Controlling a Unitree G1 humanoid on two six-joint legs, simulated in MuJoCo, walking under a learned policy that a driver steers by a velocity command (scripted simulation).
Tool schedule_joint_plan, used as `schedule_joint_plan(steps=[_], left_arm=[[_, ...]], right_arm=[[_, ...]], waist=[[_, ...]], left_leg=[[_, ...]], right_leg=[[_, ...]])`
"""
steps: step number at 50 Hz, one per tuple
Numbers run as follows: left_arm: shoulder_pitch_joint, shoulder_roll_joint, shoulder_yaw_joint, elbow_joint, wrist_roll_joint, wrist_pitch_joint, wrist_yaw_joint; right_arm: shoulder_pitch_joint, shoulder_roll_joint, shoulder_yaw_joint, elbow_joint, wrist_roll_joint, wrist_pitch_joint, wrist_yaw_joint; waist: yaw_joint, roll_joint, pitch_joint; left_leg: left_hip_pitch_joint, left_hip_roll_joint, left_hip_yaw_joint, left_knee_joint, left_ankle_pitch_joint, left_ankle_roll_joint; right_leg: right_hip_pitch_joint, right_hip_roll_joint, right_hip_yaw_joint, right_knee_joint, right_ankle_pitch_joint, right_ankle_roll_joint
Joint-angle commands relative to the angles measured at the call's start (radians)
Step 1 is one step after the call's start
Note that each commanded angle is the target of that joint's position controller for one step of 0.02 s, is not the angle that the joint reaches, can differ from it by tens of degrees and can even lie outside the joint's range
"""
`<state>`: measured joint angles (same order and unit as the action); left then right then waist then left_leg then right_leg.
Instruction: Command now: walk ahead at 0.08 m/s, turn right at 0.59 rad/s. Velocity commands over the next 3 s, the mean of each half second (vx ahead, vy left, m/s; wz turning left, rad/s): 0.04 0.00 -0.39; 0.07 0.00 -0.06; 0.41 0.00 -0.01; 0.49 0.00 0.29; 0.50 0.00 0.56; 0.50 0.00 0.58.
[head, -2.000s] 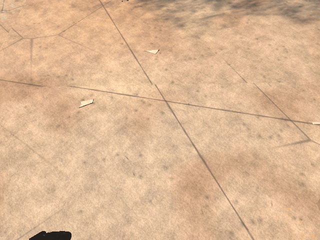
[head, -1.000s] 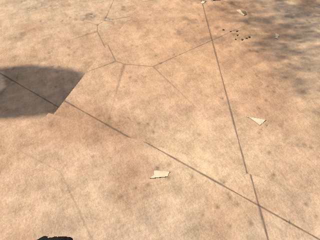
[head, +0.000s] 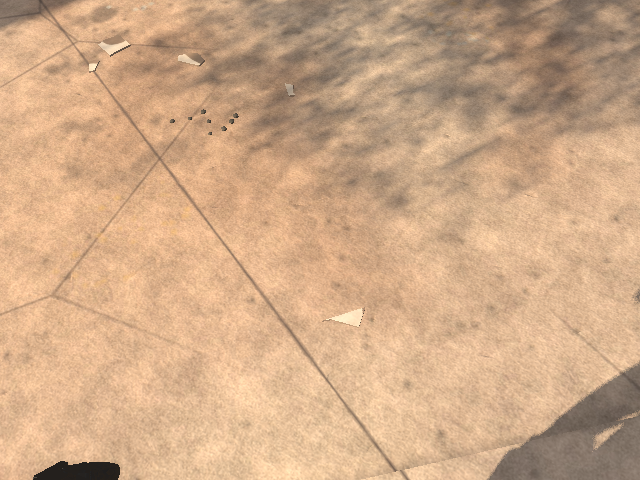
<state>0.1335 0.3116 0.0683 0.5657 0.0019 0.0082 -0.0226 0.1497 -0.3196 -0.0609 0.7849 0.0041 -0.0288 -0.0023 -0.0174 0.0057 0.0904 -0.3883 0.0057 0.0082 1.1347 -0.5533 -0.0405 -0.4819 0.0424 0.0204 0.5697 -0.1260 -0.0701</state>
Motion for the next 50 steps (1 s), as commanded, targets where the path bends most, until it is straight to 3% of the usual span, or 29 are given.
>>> schedule_joint_plan(steps=[1, 4, 9, 13, 15, 16, 17, 18, 19, 20, 22, 24, 26, 29, 30, 31, 32, 33, 34, 36, 40, 42, 44, 46, 48, 50], left_arm=[[0.061, 0.145, 0.046, -0.061, -0.018, -0.002, 0.017], [0.017, 0.155, 0.049, -0.072, 0.01, 0.009, 0.031], [0.015, 0.157, 0.053, -0.063, 0.002, 0.021, 0.053], [0.028, 0.132, 0.04, -0.046, 0.006, 0.03, 0.044], [0.013, 0.114, 0.029, -0.041, -0.002, 0.035, 0.041], [0.048, 0.09, 0.02, -0.025, -0.003, 0.034, 0.04], [0.095, 0.047, 0.007, -0.016, 0.008, 0.029, 0.041], [0.09, 0.058, 0.014, -0.043, 0.001, 0.022, 0.042], [0.06, 0.12, 0.029, -0.033, 0.013, 0.016, 0.048], [0.046, 0.146, 0.044, -0.02, 0.003, 0.017, 0.048], [0.069, 0.111, 0.042, 0.011, 0.004, 0.031, 0.054], [0.081, 0.044, 0.02, 0.029, 0.0, 0.035, 0.051], [0.045, 0.003, 0.002, 0.029, -0.005, 0.029, 0.046], [0.078, 0.018, 0.006, 0.064, -0.012, 0.027, 0.043], [0.074, 0.044, 0.009, 0.067, -0.004, 0.028, 0.044], [0.072, 0.094, 0.015, 0.057, 0.006, 0.03, 0.051], [0.067, 0.138, 0.029, 0.078, 0.006, 0.032, 0.051], [0.069, 0.085, 0.022, 0.076, 0.01, 0.03, 0.042], [0.067, 0.052, 0.011, 0.084, 0.018, 0.027, 0.038], [0.055, 0.05, 0.007, 0.093, 0.017, 0.017, 0.039], [0.074, 0.042, 0.0, 0.118, 0.014, 0.003, 0.046], [0.111, 0.059, 0.005, 0.138, 0.008, 0.006, 0.053], [0.144, 0.099, 0.015, 0.141, 0.001, 0.005, 0.056], [0.182, 0.128, 0.021, 0.155, -0.007, -0.01, 0.056], [0.147, 0.112, 0.016, 0.155, -0.018, -0.023, 0.057], [0.059, 0.074, 0.004, 0.133, -0.024, -0.025, 0.053]], right_arm=[[0.014, -0.12, -0.025, -0.071, -0.01, 0.007, -0.015], [0.042, -0.091, -0.019, -0.062, -0.011, 0.023, -0.02], [0.016, -0.067, -0.007, -0.063, -0.007, 0.03, -0.022], [-0.007, -0.066, -0.007, -0.081, -0.004, 0.024, -0.008], [0.03, -0.048, -0.006, -0.074, -0.009, 0.014, 0.004], [0.038, -0.057, -0.008, -0.076, -0.023, 0.011, 0.007], [0.047, -0.122, -0.018, -0.09, -0.046, 0.009, 0.005], [0.009, -0.156, -0.023, -0.077, -0.062, 0.012, 0.004], [-0.041, -0.11, -0.011, -0.107, -0.062, 0.006, 0.002], [-0.053, -0.103, -0.01, -0.109, -0.049, 0.002, -0.003], [-0.062, -0.098, -0.009, -0.102, -0.016, -0.001, -0.01], [-0.059, -0.068, 0.001, -0.089, -0.01, 0.007, -0.01], [-0.029, -0.065, 0.0, -0.075, -0.011, 0.02, -0.007], [0.005, -0.07, 0.001, -0.053, 0.004, 0.031, -0.004], [0.033, -0.064, 0.004, -0.044, 0.005, 0.024, -0.002], [0.044, -0.054, 0.01, -0.044, -0.009, 0.01, 0.003], [0.077, -0.05, 0.01, -0.042, -0.017, -0.005, 0.012], [0.024, -0.062, 0.011, -0.032, -0.021, -0.008, 0.013], [-0.011, -0.057, 0.011, -0.034, -0.019, -0.005, 0.012], [-0.025, -0.039, 0.015, -0.028, -0.019, 0.01, 0.004], [-0.009, -0.035, 0.014, -0.001, -0.016, 0.021, -0.007], [0.008, -0.033, 0.012, 0.021, -0.01, 0.025, -0.012], [-0.005, -0.033, 0.007, 0.019, 0.001, 0.016, -0.015], [-0.021, -0.014, 0.006, 0.005, 0.015, -0.013, -0.008], [0.017, -0.016, 0.0, 0.016, 0.026, -0.043, 0.006], [0.156, -0.022, -0.008, 0.082, 0.027, -0.062, 0.018]], waist=[[0.03, -0.05, -0.24], [-0.011, -0.103, -0.224], [0.01, -0.133, -0.249], [0.034, -0.163, -0.22], [0.005, -0.158, -0.205], [0.002, -0.13, -0.191], [0.031, 0.024, -0.188], [0.075, 0.258, -0.128], [0.038, 0.229, -0.113], [0.032, 0.189, -0.106], [0.033, 0.148, -0.106], [0.039, 0.134, -0.116], [0.007, 0.167, -0.141], [0.02, 0.169, -0.162], [0.01, 0.145, -0.166], [-0.006, 0.067, -0.188], [-0.048, -0.07, -0.197], [0.001, -0.058, -0.191], [0.007, -0.046, -0.164], [0.005, -0.057, -0.113], [0.0, -0.058, -0.081], [0.009, -0.068, -0.079], [0.03, -0.122, -0.004], [0.039, -0.206, 0.042], [0.006, -0.216, 0.057], [-0.071, -0.161, 0.027]], left_leg=[[-0.258, 0.043, -0.096, 0.062, 0.076, -0.006], [-0.127, 0.008, -0.071, -0.076, 0.141, -0.027], [-0.046, -0.004, -0.084, -0.274, 0.228, -0.044], [0.016, 0.0, -0.069, -0.4, 0.228, -0.02], [0.123, -0.005, -0.041, -0.588, 0.326, 0.014], [0.187, 0.025, -0.062, -0.691, 0.392, 0.04], [0.238, 0.197, -0.239, -0.783, 0.452, 0.099], [0.129, 0.32, -0.417, -0.847, 0.475, 0.237], [0.078, 0.342, -0.45, -0.876, 0.441, 0.289], [0.097, 0.31, -0.409, -0.862, 0.44, 0.278], [0.163, 0.265, -0.333, -0.822, 0.511, 0.247], [0.191, 0.209, -0.242, -0.783, 0.642, 0.224], [0.233, 0.177, -0.197, -0.744, 0.73, 0.218], [0.256, 0.161, -0.192, -0.703, 0.747, 0.198], [0.228, 0.155, -0.199, -0.708, 0.693, 0.163], [0.173, 0.133, -0.176, -0.69, 0.614, 0.117], [0.161, 0.063, -0.1, -0.704, 0.499, 0.075], [0.197, 0.039, -0.062, -0.677, 0.426, 0.042], [0.194, 0.034, -0.052, -0.669, 0.398, 0.033], [0.18, 0.032, -0.048, -0.664, 0.406, 0.035], [0.187, 0.03, -0.048, -0.666, 0.394, 0.033], [0.159, -0.012, -0.003, -0.629, 0.185, 0.035], [0.041, -0.043, 0.037, -0.538, 0.028, 0.044], [-0.027, -0.04, 0.045, -0.401, 0.088, 0.062], [0.011, -0.004, 0.013, -0.429, 0.098, 0.105], [0.259, -0.009, 0.0, -0.633, 0.191, 0.132]], right_leg=[[0.372, -0.263, 0.367, -0.21, 0.247, -0.196], [0.217, -0.204, 0.318, -0.239, 0.256, -0.186], [0.185, -0.184, 0.337, -0.232, 0.068, -0.164], [0.179, -0.19, 0.388, -0.208, -0.033, -0.144], [0.154, -0.169, 0.389, -0.167, -0.058, -0.109], [0.125, -0.133, 0.367, -0.136, -0.108, -0.064], [0.067, -0.043, 0.275, 0.015, -0.257, 0.006], [0.021, 0.061, 0.122, 0.093, -0.385, 0.055], [0.052, 0.017, 0.136, 0.229, -0.419, 0.091], [0.038, 0.019, 0.131, 0.314, -0.397, 0.107], [0.004, -0.001, 0.135, 0.39, -0.362, 0.141], [0.047, -0.023, 0.095, 0.312, -0.345, 0.16], [0.117, -0.036, 0.043, 0.15, -0.325, 0.165], [0.264, -0.026, 0.005, -0.181, -0.075, 0.143], [0.331, -0.048, 0.041, -0.223, 0.018, 0.122], [0.41, -0.115, 0.104, -0.18, 0.2, 0.095], [0.39, -0.117, 0.103, -0.096, 0.184, 0.052], [0.334, -0.102, 0.098, -0.105, 0.076, 0.037], [0.3, -0.101, 0.106, -0.125, 0.021, 0.04], [0.258, -0.094, 0.105, -0.14, -0.002, 0.054], [0.222, -0.089, 0.105, -0.146, -0.039, 0.061], [0.214, -0.076, 0.109, -0.17, -0.311, 0.038], [0.173, -0.136, 0.216, -0.249, -0.627, -0.025], [0.167, -0.259, 0.406, -0.35, -0.743, -0.105], [0.134, -0.286, 0.428, -0.347, -0.679, -0.12], [0.033, -0.195, 0.289, -0.245, -0.532, -0.053]])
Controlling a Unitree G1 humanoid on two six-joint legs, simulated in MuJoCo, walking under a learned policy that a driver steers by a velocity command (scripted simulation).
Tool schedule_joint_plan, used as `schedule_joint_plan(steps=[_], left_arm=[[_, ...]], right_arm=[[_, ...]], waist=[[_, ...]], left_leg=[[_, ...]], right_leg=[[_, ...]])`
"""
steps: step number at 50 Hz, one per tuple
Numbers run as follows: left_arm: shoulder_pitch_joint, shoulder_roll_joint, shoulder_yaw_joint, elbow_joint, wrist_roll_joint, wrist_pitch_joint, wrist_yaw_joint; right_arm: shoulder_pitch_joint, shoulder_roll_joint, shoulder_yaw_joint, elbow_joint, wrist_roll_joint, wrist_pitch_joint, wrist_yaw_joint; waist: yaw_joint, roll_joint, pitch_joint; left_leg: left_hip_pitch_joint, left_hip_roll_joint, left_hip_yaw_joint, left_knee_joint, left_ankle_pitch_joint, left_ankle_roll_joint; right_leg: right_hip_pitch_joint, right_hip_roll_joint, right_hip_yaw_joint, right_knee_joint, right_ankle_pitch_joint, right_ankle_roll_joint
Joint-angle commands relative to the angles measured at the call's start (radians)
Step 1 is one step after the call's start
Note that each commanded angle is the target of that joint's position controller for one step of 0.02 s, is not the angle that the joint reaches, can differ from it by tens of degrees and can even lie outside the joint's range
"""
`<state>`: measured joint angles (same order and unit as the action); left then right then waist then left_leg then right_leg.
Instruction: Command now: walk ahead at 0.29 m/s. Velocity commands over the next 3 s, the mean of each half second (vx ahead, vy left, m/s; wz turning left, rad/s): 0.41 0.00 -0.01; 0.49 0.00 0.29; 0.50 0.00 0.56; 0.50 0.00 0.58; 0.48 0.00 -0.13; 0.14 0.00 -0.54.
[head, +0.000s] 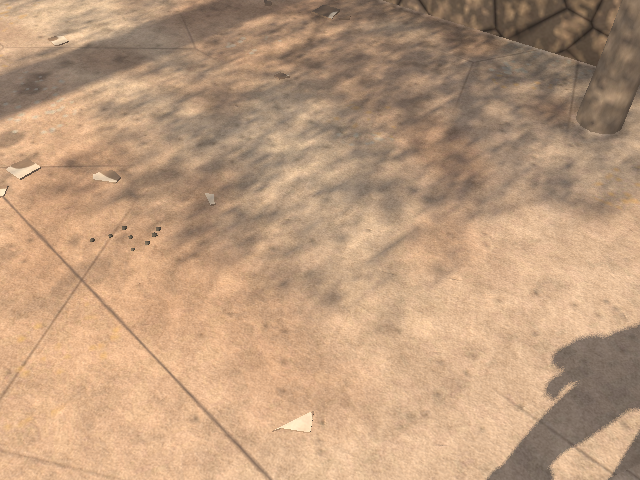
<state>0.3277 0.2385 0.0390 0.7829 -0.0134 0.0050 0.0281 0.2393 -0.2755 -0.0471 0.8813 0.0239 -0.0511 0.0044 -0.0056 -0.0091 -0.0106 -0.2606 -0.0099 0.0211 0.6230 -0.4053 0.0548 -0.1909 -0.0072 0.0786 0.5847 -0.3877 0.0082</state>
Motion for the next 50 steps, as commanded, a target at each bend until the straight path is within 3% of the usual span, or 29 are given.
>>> schedule_joint_plan(steps=[1, 2, 3, 4, 5, 6, 8, 10, 13, 16, 19, 21, 22, 23, 24, 25, 26, 27, 28, 29, 31, 34, 37, 39, 44, 46, 48, 49, 50], left_arm=[[-0.171, 0.091, 0.018, -0.107, -0.002, -0.03, 0.001], [-0.198, 0.064, 0.015, -0.152, -0.008, -0.048, 0.007], [-0.21, 0.126, 0.032, -0.167, -0.028, -0.066, 0.011], [-0.176, 0.14, 0.038, -0.149, -0.036, -0.081, 0.003], [-0.15, 0.129, 0.036, -0.125, -0.028, -0.091, -0.007], [-0.159, 0.123, 0.038, -0.12, -0.018, -0.098, -0.013], [-0.196, 0.108, 0.039, -0.124, -0.005, -0.099, -0.029], [-0.235, 0.075, 0.029, -0.134, -0.003, -0.094, -0.041], [-0.333, 0.044, 0.012, -0.163, -0.007, -0.098, -0.055], [-0.384, 0.064, 0.012, -0.182, -0.017, -0.099, -0.068], [-0.373, 0.116, 0.025, -0.183, -0.015, -0.104, -0.076], [-0.256, 0.16, 0.048, -0.153, -0.009, -0.104, -0.072], [-0.1, 0.195, 0.069, -0.101, -0.013, -0.102, -0.064], [0.075, 0.26, 0.087, -0.065, -0.007, -0.099, -0.052], [0.102, 0.34, 0.096, -0.053, 0.0, -0.098, -0.063], [0.076, 0.221, 0.066, -0.056, -0.007, -0.101, -0.067], [-0.004, 0.182, 0.051, -0.06, -0.008, -0.104, -0.066], [-0.067, 0.167, 0.045, -0.067, -0.002, -0.105, -0.068], [-0.105, 0.145, 0.041, -0.068, 0.005, -0.106, -0.071], [-0.132, 0.128, 0.037, -0.066, 0.016, -0.112, -0.068], [-0.137, 0.127, 0.041, -0.047, 0.014, -0.127, -0.065], [-0.114, 0.155, 0.05, -0.009, 0.021, -0.148, -0.052], [-0.117, 0.167, 0.05, 0.009, 0.011, -0.143, -0.035], [-0.073, 0.186, 0.054, 0.033, 0.006, -0.142, -0.027], [-0.003, 0.2, 0.06, 0.083, -0.005, -0.109, -0.021], [0.016, 0.215, 0.065, 0.09, -0.006, -0.088, -0.016], [0.004, 0.246, 0.073, 0.082, -0.003, -0.069, -0.011], [-0.012, 0.26, 0.076, 0.08, -0.002, -0.065, -0.01], [-0.041, 0.237, 0.067, 0.076, 0.0, -0.068, -0.011]], right_arm=[[0.161, -0.127, -0.04, 0.02, -0.004, -0.045, 0.01], [0.25, -0.23, -0.064, 0.041, -0.01, -0.05, 0.018], [0.236, -0.214, -0.053, 0.026, -0.028, -0.056, 0.024], [0.182, -0.16, -0.037, 0.009, -0.028, -0.06, 0.018], [0.157, -0.138, -0.031, -0.004, -0.023, -0.06, 0.013], [0.139, -0.137, -0.028, -0.008, -0.018, -0.058, 0.01], [0.156, -0.094, -0.011, -0.002, -0.021, -0.048, 0.007], [0.185, -0.096, -0.007, 0.009, -0.017, -0.038, -0.001], [0.197, -0.146, -0.014, 0.015, -0.014, -0.029, -0.016], [0.226, -0.168, -0.02, 0.031, -0.007, -0.026, -0.017], [0.203, -0.168, -0.027, 0.033, -0.003, -0.027, -0.015], [0.177, -0.182, -0.033, 0.025, -0.003, -0.019, -0.012], [0.174, -0.169, -0.029, 0.02, -0.006, -0.014, -0.012], [0.183, -0.135, -0.013, -0.007, -0.025, -0.014, -0.014], [0.341, 0.023, 0.031, -0.021, -0.018, -0.033, -0.005], [0.256, -0.098, 0.004, -0.022, 0.011, -0.055, 0.0], [0.135, -0.168, -0.019, -0.06, 0.034, -0.064, 0.002], [0.086, -0.157, -0.018, -0.07, 0.025, -0.065, -0.004], [0.072, -0.14, -0.02, -0.072, 0.002, -0.06, -0.005], [0.094, -0.122, -0.021, -0.067, -0.001, -0.048, -0.002], [0.101, -0.077, -0.014, -0.062, 0.002, -0.024, -0.002], [0.033, -0.079, -0.022, -0.092, 0.002, -0.017, 0.0], [-0.06, -0.055, -0.012, -0.125, -0.009, -0.034, 0.016], [-0.133, -0.044, -0.003, -0.158, -0.007, -0.037, 0.031], [-0.245, -0.062, -0.001, -0.229, -0.007, -0.026, 0.056], [-0.27, -0.064, 0.0, -0.254, -0.008, -0.026, 0.07], [-0.21, -0.092, -0.015, -0.259, -0.01, -0.024, 0.075], [-0.115, -0.12, -0.032, -0.244, -0.008, -0.018, 0.069], [0.056, -0.165, -0.061, -0.198, -0.003, -0.012, 0.055]], waist=[[-0.108, -0.007, 0.096], [-0.117, 0.255, 0.073], [-0.115, 0.261, 0.103], [-0.077, 0.175, 0.134], [-0.063, 0.137, 0.119], [-0.055, 0.113, 0.116], [-0.062, 0.116, 0.096], [-0.072, 0.111, 0.085], [-0.091, 0.101, 0.102], [-0.095, 0.117, 0.119], [-0.049, 0.109, 0.118], [0.031, 0.115, 0.04], [0.107, 0.095, -0.05], [0.169, -0.016, -0.182], [0.074, -0.332, -0.345], [0.107, -0.241, -0.276], [0.092, -0.164, -0.121], [0.063, -0.065, -0.063], [0.035, -0.041, -0.026], [0.003, -0.062, -0.025], [-0.015, -0.05, -0.008], [-0.014, -0.025, 0.051], [0.012, -0.032, 0.06], [0.048, -0.018, 0.067], [0.079, 0.012, 0.111], [0.083, 0.017, 0.122], [0.041, 0.002, 0.069], [-0.01, -0.019, 0.007], [-0.096, 0.007, -0.06]], left_leg=[[0.236, 0.11, -0.191, -0.223, -0.03, 0.065], [0.328, 0.303, -0.584, -0.41, -0.237, 0.177], [0.324, 0.403, -0.782, -0.479, -0.251, 0.256], [0.328, 0.387, -0.701, -0.455, -0.214, 0.242], [0.342, 0.34, -0.594, -0.449, -0.166, 0.206], [0.346, 0.315, -0.513, -0.455, -0.081, 0.177], [0.327, 0.252, -0.363, -0.478, 0.108, 0.138], [0.317, 0.219, -0.261, -0.489, 0.257, 0.137], [0.227, 0.191, -0.163, -0.501, 0.328, 0.128], [0.179, 0.219, -0.146, -0.513, 0.329, 0.133], [0.236, 0.268, -0.131, -0.467, 0.431, 0.11], [0.254, 0.25, -0.092, -0.293, 0.745, 0.084], [0.202, 0.201, -0.056, -0.093, 0.834, 0.059], [0.01, 0.145, -0.026, 0.225, 0.598, 0.026], [-0.327, -0.043, -0.044, 0.586, -0.093, -0.028], [-0.437, -0.007, -0.154, 0.682, -0.142, -0.007], [-0.483, 0.049, -0.132, 0.677, -0.045, 0.012], [-0.444, 0.095, -0.114, 0.638, 0.037, 0.01], [-0.414, 0.124, -0.111, 0.578, 0.086, 0.002], [-0.35, 0.153, -0.126, 0.532, 0.126, -0.001], [-0.309, 0.158, -0.114, 0.459, 0.154, -0.017], [-0.376, 0.144, -0.152, 0.305, 0.33, -0.031], [-0.3, 0.108, -0.097, 0.054, 0.585, -0.032], [-0.275, 0.097, -0.081, -0.023, 0.676, -0.029], [-0.414, 0.095, -0.102, -0.129, 0.601, 0.008], [-0.445, 0.082, -0.065, -0.146, 0.486, 0.02], [-0.333, 0.033, 0.003, -0.14, 0.358, 0.047], [-0.186, 0.013, 0.019, -0.118, 0.324, 0.073], [0.049, 0.001, 0.006, -0.159, 0.415, 0.111]], right_leg=[[-0.342, -0.056, 0.098, -0.048, -0.148, -0.07], [-0.495, 0.059, -0.058, 0.259, -0.1, -0.006], [-0.613, 0.038, 0.016, 0.442, -0.202, -0.012], [-0.662, -0.015, 0.045, 0.528, -0.126, -0.033], [-0.672, -0.042, 0.029, 0.541, -0.039, -0.052], [-0.68, -0.071, 0.016, 0.509, 0.04, -0.062], [-0.618, -0.092, -0.018, 0.416, 0.148, -0.053], [-0.575, -0.078, -0.06, 0.295, 0.212, -0.027], [-0.455, -0.045, -0.097, 0.075, 0.334, 0.001], [-0.358, -0.027, -0.105, -0.003, 0.401, 0.002], [-0.318, -0.035, -0.077, -0.016, 0.396, -0.047], [-0.147, 0.009, -0.112, -0.028, 0.329, -0.091], [0.053, 0.03, -0.131, -0.045, 0.315, -0.123], [0.327, -0.134, 0.055, -0.049, 0.248, -0.185], [0.597, -0.363, 0.568, -0.202, -0.059, -0.355], [0.524, -0.354, 0.676, -0.338, -0.149, -0.323], [0.387, -0.327, 0.509, -0.34, -0.047, -0.278], [0.268, -0.286, 0.388, -0.344, 0.102, -0.26], [0.176, -0.253, 0.301, -0.361, 0.21, -0.256], [0.115, -0.231, 0.232, -0.39, 0.255, -0.245], [0.054, -0.215, 0.144, -0.447, 0.31, -0.252], [0.032, -0.2, 0.024, -0.484, 0.404, -0.235], [-0.009, -0.148, -0.116, -0.477, 0.411, -0.193], [0.008, -0.172, -0.135, -0.476, 0.378, -0.189], [0.243, -0.242, -0.159, -0.363, 0.379, -0.157], [0.315, -0.262, -0.164, -0.294, 0.488, -0.145], [0.334, -0.258, -0.191, -0.153, 0.788, -0.127], [0.29, -0.254, -0.191, -0.013, 0.894, -0.12], [0.17, -0.21, -0.216, 0.216, 0.864, -0.094]])
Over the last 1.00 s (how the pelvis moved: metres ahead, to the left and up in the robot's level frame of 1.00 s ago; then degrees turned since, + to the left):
0.08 0.04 0.00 -11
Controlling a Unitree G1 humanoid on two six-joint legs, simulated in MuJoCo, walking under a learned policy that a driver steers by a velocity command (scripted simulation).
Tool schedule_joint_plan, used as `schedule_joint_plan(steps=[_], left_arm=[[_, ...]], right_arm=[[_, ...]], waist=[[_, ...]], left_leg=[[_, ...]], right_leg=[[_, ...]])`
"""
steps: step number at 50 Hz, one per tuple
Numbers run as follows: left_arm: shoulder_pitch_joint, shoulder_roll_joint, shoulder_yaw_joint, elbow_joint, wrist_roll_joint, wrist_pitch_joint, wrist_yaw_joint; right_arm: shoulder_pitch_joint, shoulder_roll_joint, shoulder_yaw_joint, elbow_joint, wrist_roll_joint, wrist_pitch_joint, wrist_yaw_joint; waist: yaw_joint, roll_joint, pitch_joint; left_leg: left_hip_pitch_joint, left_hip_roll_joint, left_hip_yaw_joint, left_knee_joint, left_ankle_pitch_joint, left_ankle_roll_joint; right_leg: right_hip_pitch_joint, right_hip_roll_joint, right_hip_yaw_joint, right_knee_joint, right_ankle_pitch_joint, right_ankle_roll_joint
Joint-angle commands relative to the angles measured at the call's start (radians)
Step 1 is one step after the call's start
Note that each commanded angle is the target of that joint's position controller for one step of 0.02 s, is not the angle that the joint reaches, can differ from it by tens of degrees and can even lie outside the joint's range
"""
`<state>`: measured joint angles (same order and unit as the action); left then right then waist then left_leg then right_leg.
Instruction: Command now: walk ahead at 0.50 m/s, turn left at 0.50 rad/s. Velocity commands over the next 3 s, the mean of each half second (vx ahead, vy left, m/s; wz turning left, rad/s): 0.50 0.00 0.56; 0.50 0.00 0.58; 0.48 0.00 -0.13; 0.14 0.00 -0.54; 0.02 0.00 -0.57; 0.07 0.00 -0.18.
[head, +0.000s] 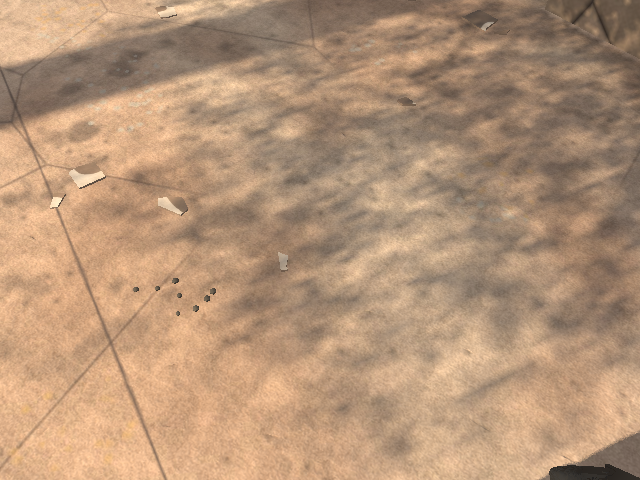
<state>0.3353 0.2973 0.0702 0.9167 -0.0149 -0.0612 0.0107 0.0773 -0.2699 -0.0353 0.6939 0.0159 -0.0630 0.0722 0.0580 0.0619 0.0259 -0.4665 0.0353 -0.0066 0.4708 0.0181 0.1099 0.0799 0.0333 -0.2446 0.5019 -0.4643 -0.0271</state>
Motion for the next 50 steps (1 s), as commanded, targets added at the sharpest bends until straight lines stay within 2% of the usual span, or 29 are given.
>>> schedule_joint_plan(steps=[1, 2, 3, 4, 5, 6, 7, 10, 13, 15, 17, 19, 21, 22, 23, 24, 25, 26, 27, 28, 30, 32, 35, 40, 44, 47, 48, 49, 50], left_arm=[[-0.03, 0.099, 0.012, -0.076, 0.023, -0.024, 0.002], [0.069, 0.034, -0.02, -0.127, 0.039, -0.062, -0.022], [-0.013, 0.139, -0.004, -0.154, 0.004, -0.088, -0.031], [-0.096, 0.164, 0.005, -0.181, -0.023, -0.098, -0.029], [-0.127, 0.147, 0.003, -0.183, -0.012, -0.09, -0.019], [-0.135, 0.148, 0.007, -0.184, 0.011, -0.078, -0.012], [-0.12, 0.146, 0.01, -0.187, 0.024, -0.064, -0.011], [-0.134, 0.104, 0.001, -0.204, 0.035, -0.043, -0.01], [-0.26, 0.059, -0.017, -0.24, 0.038, -0.051, -0.015], [-0.329, 0.048, -0.021, -0.264, 0.029, -0.061, -0.024], [-0.379, 0.062, -0.017, -0.29, 0.02, -0.065, -0.029], [-0.382, 0.095, -0.005, -0.3, 0.015, -0.071, -0.032], [-0.308, 0.128, 0.01, -0.284, 0.014, -0.078, -0.029], [-0.206, 0.151, 0.024, -0.259, 0.019, -0.082, -0.023], [-0.064, 0.184, 0.035, -0.243, 0.034, -0.082, -0.016], [0.057, 0.257, 0.056, -0.225, 0.049, -0.07, -0.011], [0.057, 0.201, 0.045, -0.219, 0.018, -0.062, -0.019], [-0.003, 0.126, 0.026, -0.239, 0.008, -0.055, -0.014], [-0.067, 0.104, 0.018, -0.247, 0.014, -0.044, -0.011], [-0.11, 0.09, 0.012, -0.238, 0.021, -0.04, -0.012], [-0.14, 0.071, 0.004, -0.225, 0.03, -0.046, -0.014], [-0.145, 0.08, 0.011, -0.206, 0.019, -0.056, -0.017], [-0.135, 0.122, 0.027, -0.18, 0.019, -0.062, -0.018], [-0.111, 0.151, 0.032, -0.149, 0.012, -0.044, -0.014], [-0.054, 0.188, 0.043, -0.117, -0.007, -0.02, -0.014], [-0.054, 0.228, 0.055, -0.111, -0.023, 0.0, -0.006], [-0.062, 0.226, 0.051, -0.109, -0.025, 0.007, -0.002], [-0.049, 0.189, 0.034, -0.11, -0.013, 0.005, 0.001], [0.018, 0.068, -0.01, -0.162, 0.031, -0.012, -0.01]], right_arm=[[0.325, -0.231, -0.09, 0.021, 0.001, 0.008, -0.028], [0.304, -0.292, -0.086, -0.02, -0.012, 0.001, -0.031], [0.366, -0.242, -0.089, -0.015, -0.005, 0.004, -0.026], [0.301, -0.192, -0.077, -0.027, -0.004, -0.004, -0.031], [0.219, -0.167, -0.07, -0.034, 0.002, -0.007, -0.032], [0.178, -0.15, -0.063, -0.047, 0.001, -0.009, -0.038], [0.163, -0.152, -0.063, -0.052, -0.004, -0.008, -0.044], [0.161, -0.169, -0.069, -0.05, -0.003, -0.007, -0.064], [0.196, -0.187, -0.076, -0.032, 0.005, 0.005, -0.087], [0.245, -0.189, -0.079, -0.012, 0.008, 0.014, -0.093], [0.286, -0.181, -0.078, 0.011, 0.013, 0.018, -0.094], [0.296, -0.172, -0.078, 0.021, 0.012, 0.02, -0.098], [0.273, -0.173, -0.082, 0.017, 0.006, 0.025, -0.101], [0.248, -0.16, -0.077, 0.005, 0.004, 0.027, -0.097], [0.227, -0.124, -0.06, -0.019, -0.006, 0.027, -0.091], [0.37, -0.048, -0.038, -0.031, 0.01, 0.019, -0.087], [0.419, -0.091, -0.032, -0.026, 0.019, 0.015, -0.085], [0.331, -0.174, -0.054, -0.022, 0.026, 0.021, -0.083], [0.248, -0.192, -0.059, -0.043, 0.016, 0.026, -0.085], [0.201, -0.18, -0.062, -0.059, 0.002, 0.027, -0.084], [0.221, -0.137, -0.061, -0.061, 0.009, 0.038, -0.078], [0.217, -0.095, -0.052, -0.072, 0.012, 0.049, -0.077], [0.165, -0.084, -0.047, -0.1, 0.004, 0.049, -0.075], [0.034, -0.061, -0.034, -0.128, 0.007, 0.029, -0.046], [-0.058, -0.066, -0.034, -0.177, 0.011, 0.03, -0.024], [0.01, -0.111, -0.058, -0.183, 0.0, 0.037, -0.02], [0.139, -0.146, -0.081, -0.151, -0.001, 0.039, -0.025], [0.315, -0.204, -0.113, -0.1, 0.003, 0.044, -0.041], [0.373, -0.324, -0.134, -0.087, 0.005, 0.044, -0.059]], waist=[[-0.17, 0.097, -0.165], [-0.075, 0.243, -0.287], [-0.168, 0.092, -0.391], [-0.155, 0.001, -0.271], [-0.108, -0.077, -0.162], [-0.084, -0.074, -0.12], [-0.058, -0.065, -0.089], [-0.039, -0.037, -0.05], [-0.085, -0.018, -0.038], [-0.122, -0.003, -0.046], [-0.135, 0.006, -0.03], [-0.116, 0.024, -0.023], [-0.068, 0.054, -0.043], [-0.011, 0.047, -0.103], [0.059, 0.004, -0.239], [0.03, -0.243, -0.397], [0.015, -0.355, -0.441], [0.037, -0.227, -0.275], [0.029, -0.145, -0.151], [0.006, -0.115, -0.06], [-0.039, -0.157, -0.015], [-0.049, -0.163, -0.002], [-0.044, -0.129, -0.001], [0.006, -0.11, 0.022], [0.029, -0.116, 0.054], [-0.039, -0.15, -0.011], [-0.121, -0.137, -0.08], [-0.204, -0.093, -0.17], [-0.15, 0.162, -0.266]], left_leg=[[0.557, 0.081, -0.116, 0.064, 0.245, 0.12], [0.887, 0.289, -0.559, 0.078, 0.421, 0.312], [0.919, 0.308, -0.637, -0.057, 0.168, 0.344], [0.803, 0.255, -0.517, -0.112, 0.058, 0.28], [0.657, 0.216, -0.457, -0.144, 0.082, 0.239], [0.562, 0.207, -0.443, -0.164, 0.149, 0.236], [0.478, 0.186, -0.415, -0.188, 0.197, 0.233], [0.326, 0.124, -0.308, -0.221, 0.313, 0.204], [0.249, 0.026, -0.208, -0.203, 0.29, 0.131], [0.238, 0.013, -0.223, -0.195, 0.191, 0.093], [0.269, 0.033, -0.28, -0.174, 0.102, 0.078], [0.341, 0.067, -0.346, -0.128, 0.07, 0.069], [0.395, 0.088, -0.383, -0.051, 0.17, 0.057], [0.388, 0.051, -0.364, 0.052, 0.257, 0.033], [0.291, -0.002, -0.324, 0.269, 0.175, 0.003], [-0.059, -0.154, -0.209, 0.642, -0.274, -0.077], [-0.217, -0.127, -0.203, 0.806, -0.622, -0.088], [-0.283, -0.063, -0.2, 0.865, -0.543, -0.096], [-0.279, -0.024, -0.147, 0.847, -0.462, -0.1], [-0.259, 0.008, -0.128, 0.799, -0.413, -0.101], [-0.172, 0.058, -0.115, 0.733, -0.367, -0.096], [-0.17, 0.078, -0.095, 0.676, -0.348, -0.102], [-0.223, 0.098, -0.096, 0.563, -0.23, -0.118], [-0.175, 0.074, -0.022, 0.288, 0.01, -0.107], [-0.184, 0.051, 0.025, 0.178, -0.056, -0.073], [-0.03, -0.032, 0.093, 0.143, -0.214, -0.013], [0.153, -0.076, 0.109, 0.084, -0.182, 0.019], [0.447, -0.072, 0.054, 0.059, -0.126, 0.057], [0.822, 0.207, -0.427, 0.036, -0.202, 0.204]], right_leg=[[-0.407, -0.137, 0.079, 0.704, 0.412, -0.038], [-0.79, 0.016, 0.201, 1.002, -0.162, 0.003], [-0.867, -0.016, 0.334, 0.982, -0.117, 0.006], [-0.883, -0.082, 0.361, 0.839, 0.025, -0.01], [-0.859, -0.114, 0.337, 0.75, 0.087, 0.008], [-0.828, -0.133, 0.341, 0.693, 0.115, 0.037], [-0.779, -0.145, 0.343, 0.64, 0.13, 0.059], [-0.721, -0.137, 0.306, 0.462, 0.212, 0.105], [-0.637, -0.078, 0.271, 0.191, 0.453, 0.11], [-0.568, -0.033, 0.254, 0.068, 0.599, 0.095], [-0.554, -0.017, 0.279, 0.004, 0.614, 0.074], [-0.55, -0.023, 0.314, -0.036, 0.559, 0.047], [-0.485, -0.025, 0.317, -0.032, 0.46, 0.011], [-0.342, -0.026, 0.301, -0.062, 0.473, -0.018], [-0.083, -0.131, 0.385, -0.021, 0.461, -0.072], [0.311, -0.377, 0.775, -0.039, 0.325, -0.236], [0.358, -0.465, 1.041, -0.135, 0.091, -0.269], [0.219, -0.428, 0.923, -0.175, -0.044, -0.22], [0.061, -0.385, 0.783, -0.199, 0.018, -0.177], [-0.079, -0.347, 0.679, -0.23, 0.13, -0.166], [-0.219, -0.293, 0.536, -0.291, 0.243, -0.154], [-0.257, -0.29, 0.446, -0.337, 0.314, -0.173], [-0.219, -0.305, 0.353, -0.369, 0.414, -0.193], [-0.162, -0.261, 0.168, -0.357, 0.519, -0.143], [-0.043, -0.305, 0.126, -0.317, 0.582, -0.121], [0.01, -0.314, 0.078, -0.123, 1.008, -0.092], [-0.031, -0.292, 0.049, 0.046, 1.095, -0.071], [-0.201, -0.256, 0.034, 0.278, 0.977, -0.037], [-0.649, -0.121, 0.036, 0.665, 0.236, 0.028]])
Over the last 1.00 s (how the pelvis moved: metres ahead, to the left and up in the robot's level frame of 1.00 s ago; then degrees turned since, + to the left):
0.50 -0.01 -0.03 12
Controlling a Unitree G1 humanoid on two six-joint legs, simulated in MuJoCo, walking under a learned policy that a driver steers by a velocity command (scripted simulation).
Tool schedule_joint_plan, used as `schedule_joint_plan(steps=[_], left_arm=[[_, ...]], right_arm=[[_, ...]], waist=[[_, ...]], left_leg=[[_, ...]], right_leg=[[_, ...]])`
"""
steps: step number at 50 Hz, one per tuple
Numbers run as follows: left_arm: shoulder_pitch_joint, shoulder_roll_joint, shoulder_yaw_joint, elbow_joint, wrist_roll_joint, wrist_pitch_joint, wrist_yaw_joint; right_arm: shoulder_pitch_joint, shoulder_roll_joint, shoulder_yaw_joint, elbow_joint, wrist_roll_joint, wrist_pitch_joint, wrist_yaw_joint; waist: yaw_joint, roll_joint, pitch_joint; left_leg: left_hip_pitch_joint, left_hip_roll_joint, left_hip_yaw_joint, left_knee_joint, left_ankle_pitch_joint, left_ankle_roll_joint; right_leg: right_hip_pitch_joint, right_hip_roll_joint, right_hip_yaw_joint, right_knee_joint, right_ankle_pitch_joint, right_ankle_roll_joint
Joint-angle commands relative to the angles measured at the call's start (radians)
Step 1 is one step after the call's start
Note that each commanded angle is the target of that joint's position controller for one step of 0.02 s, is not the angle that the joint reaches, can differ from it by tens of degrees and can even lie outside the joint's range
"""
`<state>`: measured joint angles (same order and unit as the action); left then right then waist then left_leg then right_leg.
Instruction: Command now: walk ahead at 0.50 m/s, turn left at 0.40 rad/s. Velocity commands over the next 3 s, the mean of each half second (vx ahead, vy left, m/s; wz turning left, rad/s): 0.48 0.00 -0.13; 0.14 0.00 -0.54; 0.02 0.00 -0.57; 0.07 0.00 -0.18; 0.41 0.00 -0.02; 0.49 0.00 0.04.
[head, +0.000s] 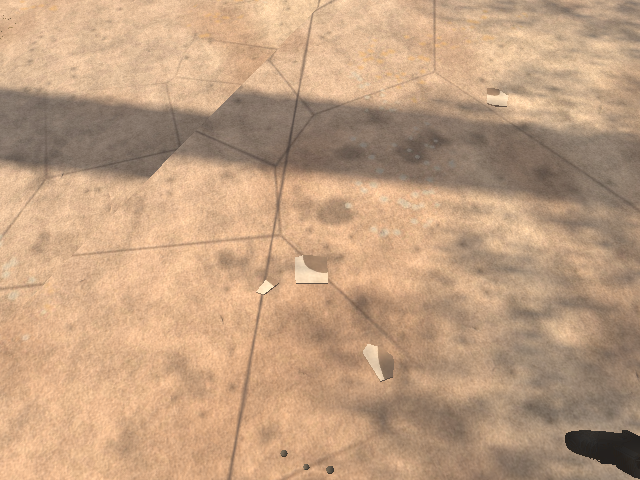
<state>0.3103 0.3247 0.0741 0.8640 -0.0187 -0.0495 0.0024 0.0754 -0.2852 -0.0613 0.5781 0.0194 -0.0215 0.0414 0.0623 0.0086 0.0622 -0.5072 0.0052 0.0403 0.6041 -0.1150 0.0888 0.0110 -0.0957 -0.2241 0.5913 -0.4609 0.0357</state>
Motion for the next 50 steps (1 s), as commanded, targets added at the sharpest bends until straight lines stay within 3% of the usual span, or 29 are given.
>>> schedule_joint_plan(steps=[1, 2, 3, 4, 5, 8, 10, 13, 16, 20, 21, 23, 24, 25, 26, 27, 28, 29, 30, 31, 33, 35, 37, 40, 43, 46, 48, 49, 50], left_arm=[[0.033, 0.056, -0.023, -0.105, 0.019, -0.057, -0.014], [-0.073, 0.14, 0.003, -0.126, -0.029, -0.07, -0.024], [-0.11, 0.125, -0.004, -0.138, -0.036, -0.076, -0.025], [-0.117, 0.115, -0.005, -0.123, -0.017, -0.075, -0.018], [-0.096, 0.117, 0.0, -0.109, -0.007, -0.063, -0.017], [-0.028, 0.072, -0.005, -0.073, -0.007, -0.022, -0.019], [-0.073, 0.055, -0.008, -0.084, -0.006, -0.008, -0.013], [-0.136, 0.038, -0.01, -0.101, -0.005, -0.011, -0.017], [-0.217, 0.013, -0.021, -0.127, -0.002, -0.02, -0.033], [-0.292, 0.009, -0.026, -0.175, -0.001, -0.023, -0.059], [-0.295, 0.014, -0.024, -0.187, 0.004, -0.024, -0.067], [-0.233, 0.046, -0.007, -0.194, 0.015, -0.025, -0.078], [-0.129, 0.079, 0.011, -0.173, 0.016, -0.024, -0.077], [0.008, 0.128, 0.038, -0.143, 0.016, -0.025, -0.067], [0.096, 0.217, 0.061, -0.139, 0.016, -0.018, -0.044], [0.032, 0.281, 0.063, -0.182, 0.026, -0.019, -0.036], [0.051, 0.214, 0.051, -0.205, 0.021, -0.009, -0.038], [-0.006, 0.166, 0.039, -0.218, 0.018, -0.005, -0.035], [-0.059, 0.135, 0.032, -0.216, 0.003, -0.001, -0.032], [-0.095, 0.105, 0.023, -0.224, -0.001, 0.004, -0.023], [-0.132, 0.111, 0.025, -0.241, 0.021, 0.015, -0.017], [-0.148, 0.132, 0.033, -0.244, 0.024, 0.017, -0.01], [-0.145, 0.15, 0.04, -0.244, 0.017, 0.028, 0.003], [-0.161, 0.151, 0.041, -0.253, 0.004, 0.056, 0.022], [-0.164, 0.147, 0.04, -0.261, 0.006, 0.076, 0.03], [-0.156, 0.14, 0.039, -0.265, 0.007, 0.084, 0.028], [-0.181, 0.126, 0.034, -0.276, -0.005, 0.088, 0.028], [-0.167, 0.099, 0.026, -0.28, -0.005, 0.09, 0.029], [-0.1, 0.038, 0.011, -0.278, 0.012, 0.09, 0.026]], right_arm=[[0.391, -0.271, -0.087, 0.003, 0.0, -0.013, -0.022], [0.361, -0.203, -0.064, 0.019, -0.011, -0.026, -0.013], [0.304, -0.18, -0.055, 0.024, -0.01, -0.033, -0.013], [0.235, -0.144, -0.043, 0.024, -0.011, -0.036, -0.014], [0.19, -0.111, -0.031, 0.02, -0.019, -0.041, -0.015], [0.163, -0.111, -0.03, 0.043, -0.027, -0.067, -0.019], [0.174, -0.121, -0.034, 0.069, -0.035, -0.079, -0.026], [0.183, -0.117, -0.031, 0.096, -0.04, -0.083, -0.037], [0.198, -0.133, -0.035, 0.12, -0.034, -0.082, -0.043], [0.248, -0.147, -0.044, 0.168, -0.018, -0.062, -0.049], [0.234, -0.153, -0.046, 0.171, -0.015, -0.051, -0.054], [0.203, -0.181, -0.053, 0.162, -0.013, -0.029, -0.073], [0.19, -0.189, -0.054, 0.156, -0.013, -0.018, -0.082], [0.176, -0.18, -0.049, 0.148, -0.009, -0.013, -0.089], [0.218, -0.134, -0.03, 0.126, -0.032, -0.022, -0.089], [0.36, -0.025, 0.009, 0.099, -0.051, -0.045, -0.065], [0.294, -0.136, -0.009, 0.119, -0.029, -0.066, -0.048], [0.19, -0.15, -0.012, 0.081, 0.004, -0.07, -0.045], [0.148, -0.138, -0.009, 0.074, -0.005, -0.065, -0.056], [0.131, -0.15, -0.016, 0.074, -0.024, -0.052, -0.07], [0.169, -0.142, -0.02, 0.073, -0.028, -0.022, -0.076], [0.197, -0.107, -0.01, 0.083, -0.032, -0.011, -0.083], [0.183, -0.099, -0.006, 0.083, -0.037, -0.005, -0.091], [0.131, -0.099, -0.007, 0.074, -0.03, 0.005, -0.089], [0.069, -0.097, -0.008, 0.054, -0.024, 0.003, -0.081], [0.057, -0.108, -0.015, 0.046, -0.02, -0.017, -0.07], [0.111, -0.112, -0.024, 0.062, -0.017, -0.033, -0.063], [0.135, -0.144, -0.035, 0.068, -0.024, -0.038, -0.064], [0.118, -0.213, -0.048, 0.049, -0.04, -0.03, -0.073]], waist=[[-0.166, 0.198, -0.48], [-0.194, 0.106, -0.358], [-0.163, 0.089, -0.242], [-0.126, 0.036, -0.177], [-0.091, 0.049, -0.141], [-0.044, 0.055, -0.114], [-0.053, 0.045, -0.066], [-0.076, 0.044, -0.032], [-0.112, 0.041, 0.002], [-0.141, 0.029, 0.033], [-0.13, 0.034, 0.039], [-0.085, 0.078, -0.026], [-0.034, 0.091, -0.094], [0.042, 0.066, -0.168], [0.059, -0.093, -0.277], [-0.063, -0.318, -0.456], [0.036, -0.131, -0.58], [0.032, -0.092, -0.451], [-0.003, 0.004, -0.288], [-0.025, -0.001, -0.224], [-0.079, -0.051, -0.172], [-0.097, -0.065, -0.178], [-0.092, -0.07, -0.214], [-0.076, -0.096, -0.23], [-0.054, -0.134, -0.192], [-0.045, -0.168, -0.181], [-0.084, -0.175, -0.18], [-0.084, -0.143, -0.184], [-0.032, 0.075, -0.208]], left_leg=[[0.941, 0.374, -0.858, -0.266, -0.168, 0.329], [0.866, 0.338, -0.701, -0.289, -0.141, 0.266], [0.723, 0.304, -0.543, -0.287, -0.052, 0.226], [0.589, 0.265, -0.431, -0.296, 0.047, 0.191], [0.486, 0.235, -0.352, -0.325, 0.134, 0.174], [0.362, 0.218, -0.23, -0.413, 0.209, 0.175], [0.348, 0.213, -0.155, -0.452, 0.215, 0.163], [0.371, 0.187, -0.047, -0.473, 0.189, 0.122], [0.398, 0.195, 0.019, -0.495, 0.168, 0.097], [0.558, 0.25, 0.054, -0.444, 0.244, 0.08], [0.586, 0.256, 0.068, -0.397, 0.358, 0.067], [0.615, 0.247, 0.094, -0.24, 0.737, 0.031], [0.603, 0.226, 0.107, -0.099, 0.855, 0.007], [0.521, 0.178, 0.132, 0.11, 0.814, -0.035], [0.294, 0.102, 0.136, 0.428, 0.387, -0.1], [-0.098, -0.119, 0.009, 0.846, -0.551, -0.178], [-0.124, -0.068, -0.186, 0.904, -0.535, -0.152], [-0.166, -0.02, -0.178, 0.858, -0.472, -0.128], [-0.189, 0.019, -0.146, 0.76, -0.412, -0.127], [-0.159, 0.046, -0.14, 0.689, -0.371, -0.131], [-0.049, 0.045, -0.133, 0.609, -0.338, -0.141], [-0.016, 0.032, -0.114, 0.497, -0.31, -0.165], [-0.01, 0.017, -0.116, 0.409, -0.244, -0.186], [0.013, 0.0, -0.129, 0.3, -0.137, -0.197], [0.027, -0.018, -0.144, 0.185, -0.123, -0.191], [0.068, -0.038, -0.153, 0.054, -0.165, -0.172], [0.178, -0.034, -0.14, -0.159, -0.058, -0.143], [0.283, 0.044, -0.181, -0.241, 0.049, -0.111], [0.391, 0.27, -0.369, -0.254, 0.248, -0.022]], right_leg=[[-0.713, 0.106, 0.243, 0.758, -0.138, -0.028], [-0.802, 0.05, 0.293, 0.787, -0.063, -0.041], [-0.802, 0.004, 0.277, 0.727, 0.014, -0.055], [-0.757, -0.037, 0.272, 0.654, 0.078, -0.053], [-0.689, -0.062, 0.279, 0.604, 0.125, -0.047], [-0.61, -0.069, 0.279, 0.554, 0.211, -0.019], [-0.665, -0.062, 0.298, 0.481, 0.297, 0.0], [-0.692, -0.033, 0.313, 0.3, 0.479, 0.004], [-0.665, -0.008, 0.267, 0.132, 0.599, -0.01], [-0.725, 0.008, 0.239, 0.028, 0.531, -0.054], [-0.726, 0.02, 0.222, 0.007, 0.483, -0.068], [-0.617, 0.086, 0.153, 0.003, 0.389, -0.096], [-0.491, 0.131, 0.129, -0.002, 0.374, -0.113], [-0.287, 0.165, 0.137, -0.07, 0.473, -0.144], [-0.002, 0.007, 0.364, -0.06, 0.826, -0.211], [0.359, -0.289, 0.894, -0.078, 1.055, -0.478], [0.364, -0.263, 0.891, -0.132, 0.972, -0.465], [0.26, -0.22, 0.745, -0.144, 0.898, -0.414], [0.086, -0.165, 0.646, -0.174, 0.857, -0.365], [-0.042, -0.14, 0.601, -0.199, 0.831, -0.346], [-0.227, -0.095, 0.564, -0.253, 0.817, -0.339], [-0.29, -0.072, 0.517, -0.251, 0.904, -0.334], [-0.29, -0.059, 0.508, -0.232, 0.902, -0.319], [-0.305, -0.024, 0.527, -0.227, 0.658, -0.272], [-0.31, -0.008, 0.593, -0.228, 0.422, -0.247], [-0.256, -0.017, 0.67, -0.175, 0.466, -0.239], [-0.244, 0.012, 0.695, -0.114, 0.499, -0.202], [-0.295, 0.053, 0.674, -0.054, 0.392, -0.159], [-0.4, 0.161, 0.526, 0.16, 0.043, -0.099]])
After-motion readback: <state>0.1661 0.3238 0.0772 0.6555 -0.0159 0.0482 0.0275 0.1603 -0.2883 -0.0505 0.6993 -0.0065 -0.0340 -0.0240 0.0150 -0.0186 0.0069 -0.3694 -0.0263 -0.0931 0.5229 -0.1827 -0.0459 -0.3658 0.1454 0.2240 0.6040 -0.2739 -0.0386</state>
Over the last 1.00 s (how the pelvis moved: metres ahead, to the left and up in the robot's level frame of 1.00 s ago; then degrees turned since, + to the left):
0.57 0.15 -0.03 35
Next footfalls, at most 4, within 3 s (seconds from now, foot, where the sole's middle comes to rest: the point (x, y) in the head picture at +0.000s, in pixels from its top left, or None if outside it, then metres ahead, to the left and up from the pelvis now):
0.50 right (421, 473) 0.46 -0.15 -0.75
0.98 left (328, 408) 0.58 0.04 -0.75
1.40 right None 0.40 -0.17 -0.75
1.80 left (346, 414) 0.56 0.00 -0.75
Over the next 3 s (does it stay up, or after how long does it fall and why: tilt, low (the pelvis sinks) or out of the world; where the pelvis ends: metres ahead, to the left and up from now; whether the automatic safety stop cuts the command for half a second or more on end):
stays up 0.80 -0.42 0.02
